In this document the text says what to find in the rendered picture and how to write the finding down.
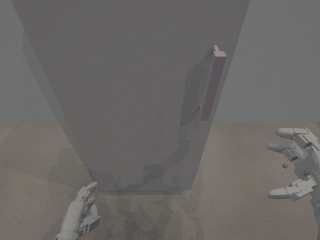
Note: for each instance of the right robot hand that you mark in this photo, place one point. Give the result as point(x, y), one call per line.
point(309, 184)

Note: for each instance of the handle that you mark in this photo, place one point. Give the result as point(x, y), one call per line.
point(212, 83)

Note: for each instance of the right robot forearm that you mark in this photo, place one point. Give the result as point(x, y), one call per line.
point(315, 202)

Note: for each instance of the fridge door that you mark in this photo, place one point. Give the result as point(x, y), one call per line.
point(130, 76)

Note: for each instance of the left robot hand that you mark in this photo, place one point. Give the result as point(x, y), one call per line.
point(74, 218)

